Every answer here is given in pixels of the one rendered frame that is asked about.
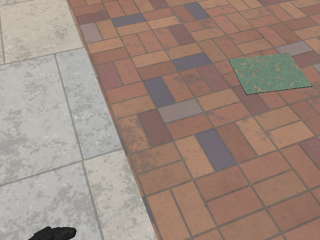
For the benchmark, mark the left robot hand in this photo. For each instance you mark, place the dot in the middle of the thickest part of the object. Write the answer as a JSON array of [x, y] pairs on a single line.
[[58, 233]]

